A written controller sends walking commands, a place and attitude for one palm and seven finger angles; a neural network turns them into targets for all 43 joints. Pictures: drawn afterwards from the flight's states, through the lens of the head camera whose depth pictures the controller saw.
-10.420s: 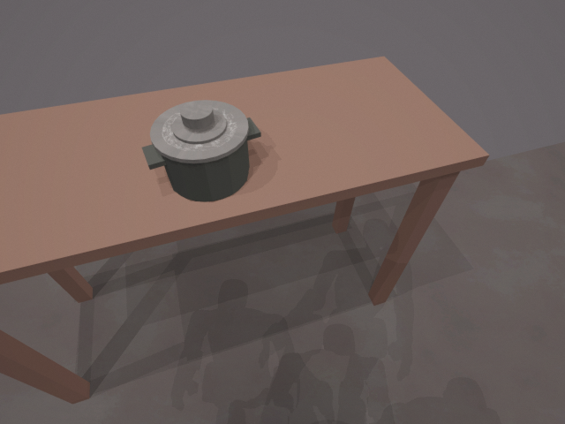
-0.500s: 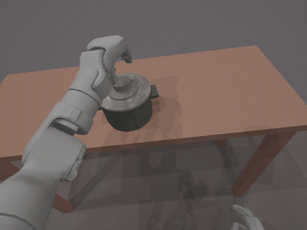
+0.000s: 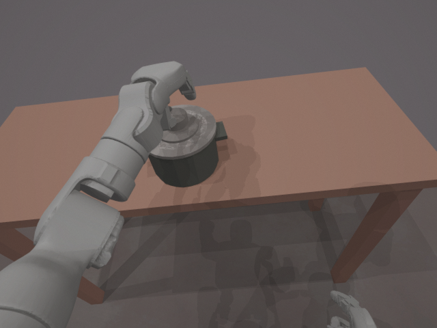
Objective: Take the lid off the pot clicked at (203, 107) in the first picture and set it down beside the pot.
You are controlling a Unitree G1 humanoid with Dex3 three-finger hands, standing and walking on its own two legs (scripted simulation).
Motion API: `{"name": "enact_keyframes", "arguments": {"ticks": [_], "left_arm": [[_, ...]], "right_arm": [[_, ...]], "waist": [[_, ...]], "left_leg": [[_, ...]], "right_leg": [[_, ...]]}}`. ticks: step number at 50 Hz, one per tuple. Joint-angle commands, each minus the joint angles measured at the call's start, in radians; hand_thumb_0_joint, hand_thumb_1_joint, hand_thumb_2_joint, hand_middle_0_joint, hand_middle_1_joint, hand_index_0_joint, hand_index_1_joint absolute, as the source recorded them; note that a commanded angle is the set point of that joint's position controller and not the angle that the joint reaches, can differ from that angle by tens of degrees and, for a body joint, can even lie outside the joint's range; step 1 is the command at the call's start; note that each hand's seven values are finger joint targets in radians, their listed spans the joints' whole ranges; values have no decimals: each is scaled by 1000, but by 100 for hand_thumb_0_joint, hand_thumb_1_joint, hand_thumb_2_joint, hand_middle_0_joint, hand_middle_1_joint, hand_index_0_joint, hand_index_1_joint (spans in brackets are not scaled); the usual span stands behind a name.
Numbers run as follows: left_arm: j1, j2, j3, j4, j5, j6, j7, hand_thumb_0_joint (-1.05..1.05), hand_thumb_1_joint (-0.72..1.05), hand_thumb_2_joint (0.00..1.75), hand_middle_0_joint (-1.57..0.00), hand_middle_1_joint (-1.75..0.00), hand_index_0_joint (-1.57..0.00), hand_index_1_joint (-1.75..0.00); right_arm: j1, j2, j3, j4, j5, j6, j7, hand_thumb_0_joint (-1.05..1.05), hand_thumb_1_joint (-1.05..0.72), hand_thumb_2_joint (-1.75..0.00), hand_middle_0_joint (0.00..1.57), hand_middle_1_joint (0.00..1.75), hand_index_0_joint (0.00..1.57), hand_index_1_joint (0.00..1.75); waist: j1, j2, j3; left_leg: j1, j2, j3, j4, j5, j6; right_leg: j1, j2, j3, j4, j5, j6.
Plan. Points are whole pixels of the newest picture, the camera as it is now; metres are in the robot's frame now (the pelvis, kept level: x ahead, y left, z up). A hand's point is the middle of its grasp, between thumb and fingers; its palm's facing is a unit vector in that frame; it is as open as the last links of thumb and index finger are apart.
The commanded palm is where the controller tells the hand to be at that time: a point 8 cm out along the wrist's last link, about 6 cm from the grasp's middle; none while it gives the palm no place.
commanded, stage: lower the open fingers around the knob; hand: left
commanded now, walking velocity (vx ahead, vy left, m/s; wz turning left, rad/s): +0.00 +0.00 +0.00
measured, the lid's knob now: (174, 119) +0.50 +0.10 +0.13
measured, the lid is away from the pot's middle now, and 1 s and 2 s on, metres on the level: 0.00 0.00 0.01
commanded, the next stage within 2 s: close the fingers and squeeze the knob in 0.82 s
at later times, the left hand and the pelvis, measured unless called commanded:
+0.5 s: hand (167, 118) +0.46 +0.10 +0.16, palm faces -0.26 -0.08 -0.96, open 10.0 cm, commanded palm +0.44 +0.11 +0.21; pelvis +0.00 +0.00 +0.00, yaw +0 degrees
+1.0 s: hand (169, 123) +0.46 +0.10 +0.15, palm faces -0.28 -0.11 -0.95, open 10.2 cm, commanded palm +0.44 +0.11 +0.21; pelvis +0.01 +0.00 +0.00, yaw -1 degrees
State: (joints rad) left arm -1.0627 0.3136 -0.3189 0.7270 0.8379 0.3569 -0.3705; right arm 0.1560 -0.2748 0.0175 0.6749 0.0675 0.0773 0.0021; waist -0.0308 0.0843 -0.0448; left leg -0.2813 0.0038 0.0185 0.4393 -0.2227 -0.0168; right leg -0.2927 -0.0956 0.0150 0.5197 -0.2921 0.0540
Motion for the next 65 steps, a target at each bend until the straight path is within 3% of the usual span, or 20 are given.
{"name": "enact_keyframes", "arguments": {"ticks": [1,4,8,11,14,17,19,21,31,35,38,42,46,47,50,52,54,58,60,65], "left_arm": [[-586,276,140,-164,45,-15,48,0,-34,160,-87,-8,-87,-8],[-532,181,78,-179,24,-22,44,0,-34,160,-87,-8,-87,-8],[-473,230,120,-137,33,-3,39,0,-34,160,-87,-8,-87,-8],[-506,164,56,-180,29,-12,37,0,-34,160,-87,-8,-87,-8],[-509,236,117,-211,22,-20,46,0,-34,160,-87,-8,-87,-8],[-458,166,65,-101,24,3,40,0,-34,160,-87,-8,-87,-8],[-426,197,99,-118,16,-10,44,0,-34,160,-87,-8,-87,-8],[-424,129,35,-73,33,-1,39,0,-34,160,-87,-8,-87,-8],[-443,156,61,-45,38,0,53,0,-34,160,-87,-8,-87,-8],[-449,218,114,-108,40,-9,60,0,-34,160,-87,-8,-87,-8],[-429,207,109,-129,38,-1,55,0,-34,160,-87,-8,-87,-8],[-398,164,72,-107,37,4,51,0,-34,160,-87,-8,-87,-8],[-399,188,96,-147,35,6,55,0,-34,160,-87,-8,-87,-8],[-393,198,104,-153,36,8,55,0,-19,121,-72,-29,-72,-29],[-374,160,71,-175,33,5,54,0,-16,120,-68,-43,-68,-43],[-408,198,97,-189,41,10,60,0,-14,120,-67,-49,-67,-49],[-401,184,93,-190,26,8,63,0,-12,119,-66,-55,-66,-55],[-422,153,58,-167,38,19,66,0,-7,117,-65,-64,-65,-64],[-417,219,115,-170,40,13,70,0,-5,116,-65,-68,-65,-68],[-393,174,83,-173,39,15,64,0,1,113,-65,-76,-65,-76]], "right_arm": [[-69,-90,-33,-130,-5,-49,-15,0,-90,-90,20,30,20,30],[-69,-86,-41,-142,-3,-53,-6,0,-90,-90,20,30,20,30],[-69,-98,-37,-137,-1,-38,-4,0,-90,-90,20,30,20,30],[-77,-91,-40,-144,1,-41,-3,0,-90,-90,20,30,20,30],[-67,-100,-47,-139,-3,-47,-8,0,-90,-90,20,30,20,30],[-52,-96,-39,-119,1,-37,-8,0,-90,-90,20,30,20,30],[-57,-108,-45,-128,-1,-34,-10,0,-90,-90,20,30,20,30],[-56,-98,-41,-122,0,-27,-10,0,-90,-90,20,30,20,30],[-41,-101,-40,-121,-4,-10,-13,0,-90,-90,20,30,20,30],[-36,-101,-44,-126,-9,-23,-12,0,-90,-90,20,30,20,30],[-33,-99,-50,-124,-6,-29,-6,0,-90,-90,20,30,20,30],[-37,-103,-49,-120,-1,-18,0,0,-90,-90,20,30,20,30],[-50,-100,-47,-130,-4,-17,2,0,-90,-90,20,30,20,30],[-47,-100,-48,-131,-5,-18,2,0,-90,-90,20,30,20,30],[-59,-97,-50,-138,-3,-14,6,0,-90,-90,20,30,20,30],[-57,-99,-49,-132,-1,-12,7,0,-90,-90,20,30,20,30],[-64,-102,-51,-135,-2,-11,5,0,-90,-90,20,30,20,30],[-66,-92,-45,-126,-1,-10,5,0,-90,-90,20,30,20,30],[-64,-98,-43,-127,-4,-10,1,0,-90,-90,20,30,20,30],[-70,-92,-45,-129,-4,-8,6,0,-90,-90,20,30,20,30]], "waist": [[-2,-163,-386],[-7,-162,-396],[3,-180,-366],[-12,-155,-364],[-8,-146,-393],[-17,-177,-306],[-9,-175,-329],[-20,-162,-308],[-23,-162,-345],[-10,-139,-421],[-9,-150,-413],[-19,-171,-334],[-8,-158,-373],[-5,-161,-387],[-10,-152,-390],[-9,-150,-386],[-12,-172,-389],[-16,-132,-371],[-6,-162,-395],[-9,-147,-390]], "left_leg": [[188,-60,26,-10,260,78],[206,-58,22,3,312,79],[175,-59,33,-11,264,75],[193,-59,29,-9,256,77],[208,-58,22,0,274,81],[165,-58,27,-17,226,75],[169,-56,28,-14,227,76],[169,-57,32,-11,221,75],[158,-58,34,-6,226,77],[188,-57,27,8,316,82],[199,-56,31,15,362,85],[177,-53,34,7,328,82],[185,-57,32,12,342,83],[189,-55,30,11,351,82],[199,-53,32,18,366,81],[197,-51,29,17,361,79],[189,-52,28,18,350,81],[198,-54,28,13,327,76],[184,-55,29,11,326,78],[194,-51,30,14,349,75]], "right_leg": [[105,91,-77,-38,383,-76],[101,89,-80,-35,423,-78],[105,90,-80,-41,398,-73],[85,93,-82,-44,385,-74],[105,93,-77,-44,398,-76],[60,98,-92,-50,357,-72],[76,94,-86,-52,353,-74],[46,97,-89,-51,342,-74],[71,98,-84,-46,366,-75],[119,98,-79,-29,451,-77],[120,98,-82,-27,492,-74],[78,102,-91,-39,453,-74],[107,99,-86,-31,471,-75],[113,100,-88,-27,473,-75],[103,100,-88,-30,472,-75],[104,101,-89,-26,472,-77],[108,100,-88,-32,470,-78],[81,103,-91,-31,440,-79],[118,100,-86,-29,456,-77],[108,99,-90,-29,467,-77]]}}
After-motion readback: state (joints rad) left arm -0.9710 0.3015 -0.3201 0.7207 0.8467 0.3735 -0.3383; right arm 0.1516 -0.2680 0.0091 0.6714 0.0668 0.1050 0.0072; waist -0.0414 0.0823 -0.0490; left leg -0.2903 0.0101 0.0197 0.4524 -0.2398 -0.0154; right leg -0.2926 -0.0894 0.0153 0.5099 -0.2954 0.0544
